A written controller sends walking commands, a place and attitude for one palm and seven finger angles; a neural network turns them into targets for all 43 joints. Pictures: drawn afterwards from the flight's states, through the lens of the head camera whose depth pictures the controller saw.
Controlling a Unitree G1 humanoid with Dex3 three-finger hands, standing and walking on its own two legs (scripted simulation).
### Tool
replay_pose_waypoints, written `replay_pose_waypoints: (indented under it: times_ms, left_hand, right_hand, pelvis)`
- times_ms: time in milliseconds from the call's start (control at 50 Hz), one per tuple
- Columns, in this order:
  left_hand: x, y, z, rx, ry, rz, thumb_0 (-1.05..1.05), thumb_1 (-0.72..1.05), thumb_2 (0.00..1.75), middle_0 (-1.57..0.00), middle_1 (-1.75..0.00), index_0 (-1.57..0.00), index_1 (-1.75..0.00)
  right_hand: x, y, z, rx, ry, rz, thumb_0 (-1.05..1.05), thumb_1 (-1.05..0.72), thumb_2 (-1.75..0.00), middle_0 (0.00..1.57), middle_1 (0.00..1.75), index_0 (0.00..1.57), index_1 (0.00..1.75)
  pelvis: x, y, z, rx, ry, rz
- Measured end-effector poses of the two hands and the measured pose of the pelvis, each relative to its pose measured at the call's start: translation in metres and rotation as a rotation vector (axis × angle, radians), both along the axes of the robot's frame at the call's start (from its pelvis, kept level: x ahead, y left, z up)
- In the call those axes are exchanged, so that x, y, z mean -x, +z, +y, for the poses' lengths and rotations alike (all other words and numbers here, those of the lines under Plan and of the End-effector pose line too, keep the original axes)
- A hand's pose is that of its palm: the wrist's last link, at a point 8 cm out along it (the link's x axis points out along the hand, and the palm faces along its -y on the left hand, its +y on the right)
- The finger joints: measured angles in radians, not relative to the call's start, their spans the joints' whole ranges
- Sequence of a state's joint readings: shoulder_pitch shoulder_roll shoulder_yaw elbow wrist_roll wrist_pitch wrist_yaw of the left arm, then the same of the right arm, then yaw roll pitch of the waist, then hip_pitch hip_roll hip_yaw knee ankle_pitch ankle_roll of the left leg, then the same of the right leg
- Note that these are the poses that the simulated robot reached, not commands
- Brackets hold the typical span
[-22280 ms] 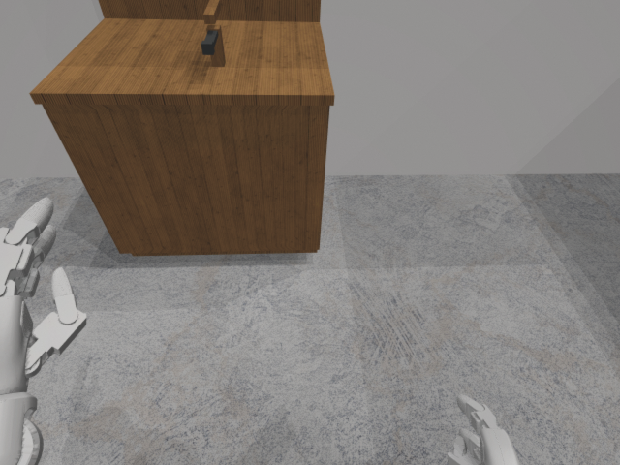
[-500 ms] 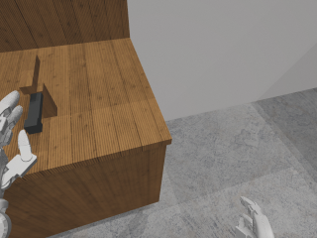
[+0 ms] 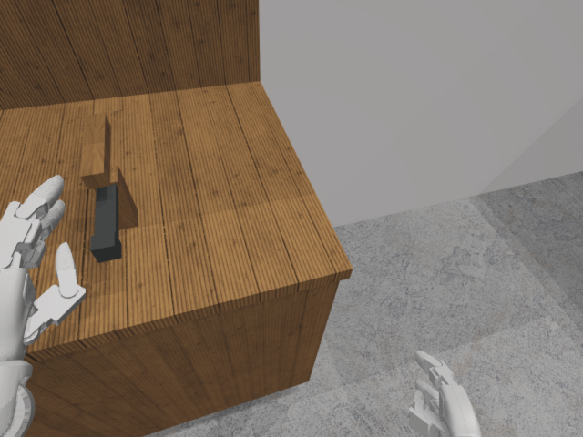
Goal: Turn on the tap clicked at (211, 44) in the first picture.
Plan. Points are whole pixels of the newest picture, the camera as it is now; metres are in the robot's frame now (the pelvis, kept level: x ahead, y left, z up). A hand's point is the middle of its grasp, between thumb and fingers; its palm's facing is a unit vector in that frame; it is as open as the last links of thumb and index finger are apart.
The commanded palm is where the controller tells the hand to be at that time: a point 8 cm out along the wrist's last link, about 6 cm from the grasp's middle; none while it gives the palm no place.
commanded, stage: come to a stop and stand still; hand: left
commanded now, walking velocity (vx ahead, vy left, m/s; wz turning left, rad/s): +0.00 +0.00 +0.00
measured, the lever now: (106, 247) +0.32 +0.27 +0.09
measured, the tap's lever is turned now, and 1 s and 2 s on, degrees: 0 0 0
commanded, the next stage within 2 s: look again from close up in 0.36 s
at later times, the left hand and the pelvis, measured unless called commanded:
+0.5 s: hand (35, 293) +0.21 +0.27 +0.16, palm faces +0.40 -0.85 -0.35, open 7.4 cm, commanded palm +0.15 +0.30 +0.18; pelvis -0.01 +0.02 +0.00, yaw +1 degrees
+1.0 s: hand (52, 309) +0.20 +0.24 +0.16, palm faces +0.41 -0.85 -0.35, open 7.4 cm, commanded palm +0.14 +0.28 +0.18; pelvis -0.02 +0.00 +0.00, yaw +1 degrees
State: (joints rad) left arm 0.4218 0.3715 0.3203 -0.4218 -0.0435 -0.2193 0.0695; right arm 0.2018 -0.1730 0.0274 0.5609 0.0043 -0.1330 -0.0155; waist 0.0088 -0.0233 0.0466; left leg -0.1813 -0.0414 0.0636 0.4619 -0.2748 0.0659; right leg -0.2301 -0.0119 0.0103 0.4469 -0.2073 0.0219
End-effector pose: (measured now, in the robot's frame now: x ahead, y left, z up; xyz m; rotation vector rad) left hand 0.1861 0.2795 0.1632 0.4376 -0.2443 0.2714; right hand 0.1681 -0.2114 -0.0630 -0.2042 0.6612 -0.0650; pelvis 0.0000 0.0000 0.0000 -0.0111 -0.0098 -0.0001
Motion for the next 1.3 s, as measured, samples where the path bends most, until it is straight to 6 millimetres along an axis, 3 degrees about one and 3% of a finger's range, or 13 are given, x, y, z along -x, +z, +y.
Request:
replay_pose_waypoints:
  times_ms: [100, 180, 380, 680, 1000, 1060, 1100, 1140, 1240, 1300]
  left_hand:
    - [0.005, 0.009, 0.028, -0.010, 0.071, -0.074, 0.02, 0.89, 0.89, -0.21, -0.30, -0.22, -0.30]
    - [0.008, 0.016, 0.036, 0.010, 0.098, -0.137, 0.02, 0.89, 0.89, -0.21, -0.30, -0.21, -0.30]
    - [0.008, 0.007, 0.031, 0.024, 0.064, -0.088, 0.02, 0.89, 0.89, -0.21, -0.30, -0.21, -0.30]
    - [0.026, 0.010, 0.018, 0.016, 0.093, -0.074, 0.02, 0.89, 0.89, -0.21, -0.30, -0.21, -0.30]
    - [0.030, 0.010, 0.005, 0.014, 0.086, -0.063, 0.02, 0.89, 0.89, -0.21, -0.30, -0.21, -0.30]
    - [0.016, 0.040, 0.030, -0.170, 0.111, -0.158, 0.02, 0.88, 0.89, -0.22, -0.30, -0.22, -0.30]
    - [0.008, 0.056, 0.045, -0.171, 0.154, -0.227, 0.02, 0.88, 0.89, -0.22, -0.30, -0.22, -0.30]
    - [0.005, 0.060, 0.041, -0.139, 0.152, -0.243, 0.02, 0.89, 0.89, -0.21, -0.30, -0.21, -0.30]
    - [0.006, 0.026, -0.005, -0.081, -0.003, -0.075, 0.02, 0.90, 0.90, -0.20, -0.30, -0.20, -0.30]
    - [0.007, 0.002, -0.011, -0.052, -0.033, 0.029, 0.02, 0.89, 0.89, -0.21, -0.30, -0.21, -0.30]
  right_hand:
    - [-0.008, 0.003, 0.016, 0.023, 0.045, 0.005, 0.01, -0.90, -0.90, 0.21, 0.30, 0.20, 0.30]
    - [-0.014, 0.005, 0.023, 0.031, 0.069, 0.002, 0.01, -0.90, -0.90, 0.21, 0.30, 0.20, 0.30]
    - [-0.012, 0.008, 0.023, 0.030, 0.039, -0.004, 0.01, -0.90, -0.90, 0.21, 0.30, 0.20, 0.30]
    - [0.015, -0.002, -0.004, 0.044, -0.002, 0.049, 0.01, -0.90, -0.90, 0.21, 0.30, 0.20, 0.30]
    - [0.016, 0.004, -0.020, 0.054, -0.016, 0.014, 0.01, -0.90, -0.90, 0.20, 0.30, 0.20, 0.30]
    - [0.018, -0.003, -0.016, 0.072, 0.051, 0.045, 0.01, -0.90, -0.90, 0.20, 0.30, 0.20, 0.30]
    - [0.019, -0.009, -0.014, 0.049, 0.072, 0.069, 0.01, -0.90, -0.90, 0.20, 0.30, 0.20, 0.30]
    - [0.021, -0.012, -0.013, 0.004, 0.058, 0.063, 0.01, -0.90, -0.90, 0.20, 0.30, 0.20, 0.30]
    - [0.027, -0.015, -0.011, -0.049, -0.010, 0.050, 0.01, -0.90, -0.90, 0.21, 0.30, 0.20, 0.30]
    - [0.030, -0.016, -0.013, -0.028, -0.031, 0.077, 0.01, -0.90, -0.90, 0.21, 0.30, 0.20, 0.30]
  pelvis:
    - [-0.001, -0.001, 0.009, 0.005, 0.013, -0.008]
    - [-0.002, -0.002, 0.015, 0.011, 0.015, -0.013]
    - [0.002, -0.001, 0.020, 0.017, 0.015, -0.021]
    - [0.011, 0.001, 0.005, 0.016, 0.022, -0.027]
    - [0.015, 0.002, -0.004, 0.012, 0.020, -0.024]
    - [0.023, -0.001, -0.010, 0.009, 0.042, -0.016]
    - [0.026, -0.003, -0.012, 0.002, 0.035, -0.013]
    - [0.026, -0.003, -0.010, 0.000, 0.018, -0.008]
    - [0.015, -0.001, -0.004, -0.002, -0.012, -0.002]
    - [0.010, -0.001, -0.006, -0.001, -0.011, 0.000]
